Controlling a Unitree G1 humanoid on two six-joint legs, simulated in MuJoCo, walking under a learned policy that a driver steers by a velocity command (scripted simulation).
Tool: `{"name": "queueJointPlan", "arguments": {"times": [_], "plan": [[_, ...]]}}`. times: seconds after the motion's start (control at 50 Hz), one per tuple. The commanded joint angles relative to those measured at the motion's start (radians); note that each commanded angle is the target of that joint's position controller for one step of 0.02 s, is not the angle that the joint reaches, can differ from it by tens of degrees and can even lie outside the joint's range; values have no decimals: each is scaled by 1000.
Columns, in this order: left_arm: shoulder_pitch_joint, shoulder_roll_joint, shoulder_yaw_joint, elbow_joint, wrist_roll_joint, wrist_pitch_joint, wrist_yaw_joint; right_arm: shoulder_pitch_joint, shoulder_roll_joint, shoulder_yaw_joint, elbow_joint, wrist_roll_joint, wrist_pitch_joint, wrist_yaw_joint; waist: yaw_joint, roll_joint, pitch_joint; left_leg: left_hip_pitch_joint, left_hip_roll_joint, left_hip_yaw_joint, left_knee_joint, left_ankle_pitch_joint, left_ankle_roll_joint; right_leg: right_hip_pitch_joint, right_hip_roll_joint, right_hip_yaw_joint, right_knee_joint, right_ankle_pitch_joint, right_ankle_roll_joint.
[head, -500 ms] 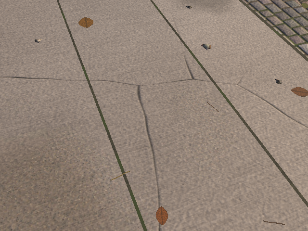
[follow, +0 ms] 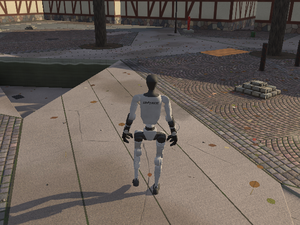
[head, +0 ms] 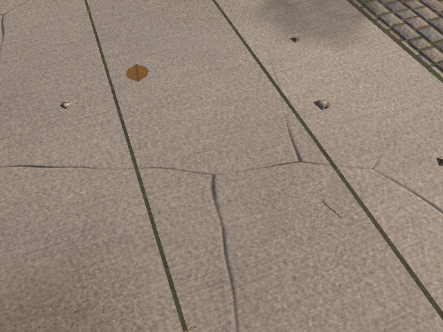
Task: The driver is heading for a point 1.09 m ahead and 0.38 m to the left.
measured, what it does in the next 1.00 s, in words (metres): walks ahead, turning left: left foot, then right foot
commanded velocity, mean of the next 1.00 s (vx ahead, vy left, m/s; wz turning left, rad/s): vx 0.50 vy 0.00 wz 0.48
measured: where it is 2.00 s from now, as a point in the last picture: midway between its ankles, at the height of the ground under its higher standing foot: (158, 253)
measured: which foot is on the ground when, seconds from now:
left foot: up 0.00-0.32, down 0.34-0.88, up 0.90-1.00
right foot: down 0.00-0.32, up 0.34-0.84, down 0.86-1.00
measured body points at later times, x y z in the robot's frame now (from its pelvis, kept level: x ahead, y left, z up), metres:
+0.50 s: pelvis +0.26 +0.07 -0.01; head +0.29 +0.08 +0.44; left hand +0.29 +0.34 -0.14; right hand +0.41 -0.18 -0.14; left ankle +0.27 +0.11 -0.75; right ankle +0.25 -0.09 -0.65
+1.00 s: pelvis +0.54 +0.11 -0.01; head +0.57 +0.11 +0.44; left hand +0.52 +0.41 -0.11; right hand +0.72 -0.11 -0.15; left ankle +0.37 +0.15 -0.66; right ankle +0.63 +0.06 -0.75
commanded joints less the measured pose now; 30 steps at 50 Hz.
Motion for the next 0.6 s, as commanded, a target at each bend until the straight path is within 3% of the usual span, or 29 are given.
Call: {"name": "queueJointPlan", "arguments": {"times": [0.02,0.12,0.22,0.28,0.3,0.32,0.34,0.36,0.38,0.4,0.42,0.44,0.46,0.5,0.54,0.6], "plan": [[27,106,25,-29,-5,-28,7,7,-34,-14,-42,-4,9,10,-11,-107,38,-135,33,-20,4,107,-14,36,-274,137,-193,228,-68],[72,101,22,2,-4,-25,14,-157,-13,-1,-99,-7,6,22,16,-105,72,-161,18,38,-220,252,-18,79,-253,12,-178,337,-56],[142,132,27,45,0,-12,28,-280,-11,11,-160,-14,3,34,47,-103,90,-112,-20,137,-415,205,41,212,-291,-62,-107,549,-38],[119,174,36,48,5,4,39,-198,-39,-3,-150,-16,5,23,-4,-143,16,31,-111,194,-440,50,106,279,-303,-106,97,979,-25],[108,190,41,45,8,14,39,-116,-58,-14,-130,-16,2,17,-41,-145,-35,120,-145,197,-458,0,132,276,-305,-109,239,1032,-28],[97,202,45,37,5,24,37,6,-83,-30,-94,-22,-7,9,-97,-125,-106,286,-171,177,-530,7,161,211,-296,-116,439,938,-19],[83,186,40,11,2,23,32,149,-162,-60,-57,-34,-11,-6,-164,-39,-193,527,-57,-5,-601,-48,214,9,-260,-122,733,631,11],[133,59,17,-57,-6,16,7,105,-283,-90,-72,-28,-6,-16,-67,203,-252,834,245,-553,-659,11,379,-468,-37,-65,1107,-342,74],[-5,138,29,-88,3,2,3,138,-271,-90,-78,9,5,-15,-130,32,-279,836,263,-706,-775,8,393,-592,-22,166,1177,-321,69],[-61,127,23,-115,-10,-12,-1,75,-237,-80,-71,12,8,-24,-94,-1,-130,718,253,-551,-799,63,356,-645,-85,185,1122,-208,60],[-46,128,21,-107,-10,-21,1,33,-179,-65,-71,16,5,-26,-49,-63,-51,582,212,-458,-818,177,309,-591,-120,176,1020,-145,60],[-38,125,23,-99,2,-12,4,-10,-148,-55,-76,17,-1,-28,-10,-83,-12,487,156,-373,-828,272,272,-531,-141,179,952,-132,69],[-9,120,21,-96,19,8,3,-35,-123,-46,-82,23,-8,-31,21,-66,-16,423,116,-311,-842,338,255,-464,-150,181,907,-127,84],[2,105,20,-100,31,43,-5,-21,-129,-44,-80,27,-30,-27,38,-50,-29,379,76,-258,-851,428,250,-427,-149,165,846,-127,109],[-44,93,16,-122,30,57,-10,12,-158,-51,-75,24,-38,-26,30,-34,-18,360,49,-234,-866,430,239,-456,-148,148,772,-71,127],[-176,100,16,-170,26,61,-13,75,-163,-52,-69,24,-36,-26,-16,-2,13,393,29,-248,-876,390,206,-537,-144,142,632,46,143]]}}
Velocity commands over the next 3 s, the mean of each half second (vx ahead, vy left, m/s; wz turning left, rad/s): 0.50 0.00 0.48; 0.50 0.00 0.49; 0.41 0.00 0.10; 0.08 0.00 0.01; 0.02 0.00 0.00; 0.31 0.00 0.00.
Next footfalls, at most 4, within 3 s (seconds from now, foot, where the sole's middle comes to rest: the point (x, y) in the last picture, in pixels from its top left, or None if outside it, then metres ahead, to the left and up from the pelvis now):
0.34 left None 0.31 0.12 -0.78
0.86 right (216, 281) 0.67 0.08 -0.78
1.38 left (125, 257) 0.76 0.39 -0.78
1.76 right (180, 232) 0.85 0.21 -0.78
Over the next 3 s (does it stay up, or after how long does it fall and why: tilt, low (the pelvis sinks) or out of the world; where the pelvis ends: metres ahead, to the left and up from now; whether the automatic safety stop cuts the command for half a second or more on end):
stays up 0.90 0.33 0.00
